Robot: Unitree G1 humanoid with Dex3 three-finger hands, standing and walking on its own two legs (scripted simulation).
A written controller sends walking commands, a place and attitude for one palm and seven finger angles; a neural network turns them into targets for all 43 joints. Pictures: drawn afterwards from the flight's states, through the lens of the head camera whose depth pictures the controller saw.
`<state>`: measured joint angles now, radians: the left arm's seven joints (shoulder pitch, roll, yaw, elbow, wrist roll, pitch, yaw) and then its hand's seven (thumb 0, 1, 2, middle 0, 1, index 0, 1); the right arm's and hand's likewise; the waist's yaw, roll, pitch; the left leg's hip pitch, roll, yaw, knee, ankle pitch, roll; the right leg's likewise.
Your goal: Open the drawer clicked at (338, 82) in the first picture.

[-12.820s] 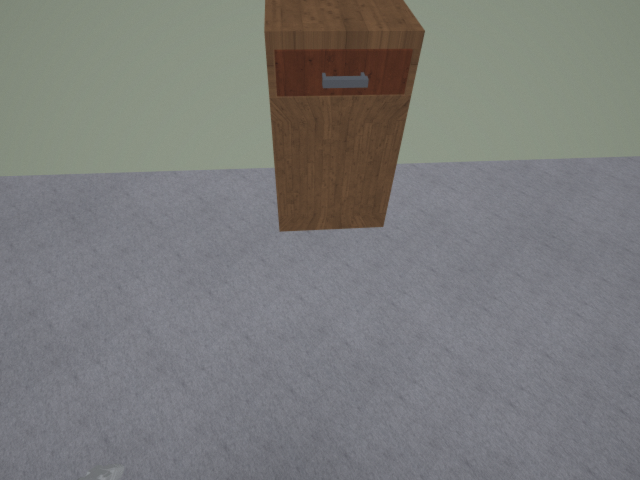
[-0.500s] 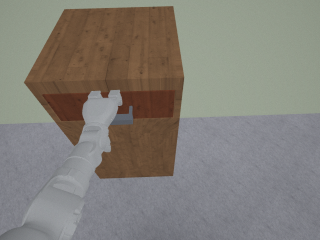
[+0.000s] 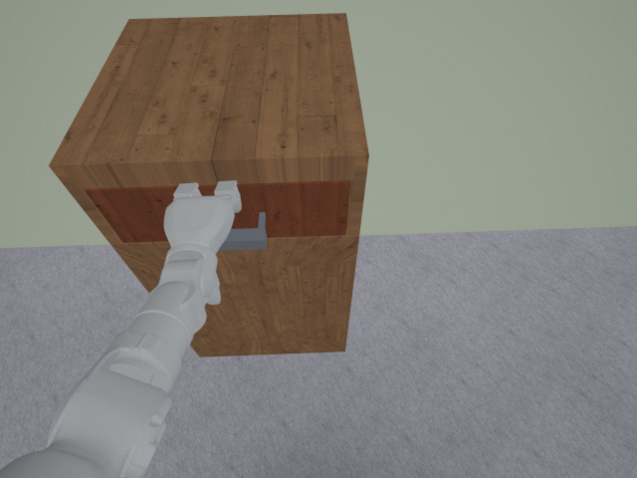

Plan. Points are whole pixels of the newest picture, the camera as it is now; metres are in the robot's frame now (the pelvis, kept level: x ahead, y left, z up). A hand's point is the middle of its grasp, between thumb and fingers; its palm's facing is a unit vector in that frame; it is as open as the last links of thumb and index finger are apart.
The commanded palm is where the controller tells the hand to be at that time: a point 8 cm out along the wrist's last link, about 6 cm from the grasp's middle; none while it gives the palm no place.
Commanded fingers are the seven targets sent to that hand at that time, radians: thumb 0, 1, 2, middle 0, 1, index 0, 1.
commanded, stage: lower the fingers behind the handle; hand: left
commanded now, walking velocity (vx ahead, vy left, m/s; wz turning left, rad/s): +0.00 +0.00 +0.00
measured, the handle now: (225, 229) +0.50 +0.15 -0.04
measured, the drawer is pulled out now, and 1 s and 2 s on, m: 0.00 0.00 0.00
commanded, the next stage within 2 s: close the thumb around the handle in 1.52 s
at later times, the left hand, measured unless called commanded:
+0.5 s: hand (218, 255) +0.44 +0.15 -0.03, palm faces -0.06 -0.05 -1.00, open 13.8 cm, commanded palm +0.42 +0.15 +0.03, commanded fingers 0.00 -0.50 0.30 -0.30 -1.20 -0.30 -1.20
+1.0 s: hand (219, 265) +0.44 +0.16 -0.05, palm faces -0.05 -0.03 -1.00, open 13.9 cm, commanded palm +0.42 +0.15 +0.00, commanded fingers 0.00 -0.50 0.30 -0.30 -1.20 -0.30 -1.20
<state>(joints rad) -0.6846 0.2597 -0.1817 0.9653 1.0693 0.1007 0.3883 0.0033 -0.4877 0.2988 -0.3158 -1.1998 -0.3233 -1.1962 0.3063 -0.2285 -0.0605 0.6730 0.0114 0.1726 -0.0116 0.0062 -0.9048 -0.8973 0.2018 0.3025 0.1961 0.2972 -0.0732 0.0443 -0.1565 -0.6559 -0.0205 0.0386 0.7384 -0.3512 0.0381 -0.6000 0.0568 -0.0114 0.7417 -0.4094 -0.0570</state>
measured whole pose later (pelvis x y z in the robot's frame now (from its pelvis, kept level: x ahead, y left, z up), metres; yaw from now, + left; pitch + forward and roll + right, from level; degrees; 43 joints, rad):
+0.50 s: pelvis +0.00 +0.00 -0.01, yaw +0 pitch +19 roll +0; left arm -0.70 0.27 -0.14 1.03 1.09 0.07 0.43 0.00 -0.49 0.30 -0.32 -1.20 -0.32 -1.20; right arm 0.32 -0.22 -0.07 0.69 0.00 0.15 -0.01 0.01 -0.90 -0.90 0.20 0.30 0.20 0.30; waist -0.10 0.05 -0.18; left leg -0.79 -0.01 0.03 0.85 -0.39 0.04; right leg -0.73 0.06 -0.02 0.84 -0.45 -0.06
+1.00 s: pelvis -0.01 +0.00 -0.03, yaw +0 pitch +22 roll -1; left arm -0.73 0.27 -0.14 1.08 1.11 0.07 0.49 0.00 -0.49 0.30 -0.29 -1.19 -0.30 -1.19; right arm 0.32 -0.22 -0.06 0.68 -0.01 0.13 0.00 0.01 -0.90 -0.90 0.20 0.30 0.20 0.30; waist -0.11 0.05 -0.21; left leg -0.92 -0.01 0.03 0.96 -0.42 0.04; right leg -0.86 0.07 -0.03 0.94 -0.48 -0.05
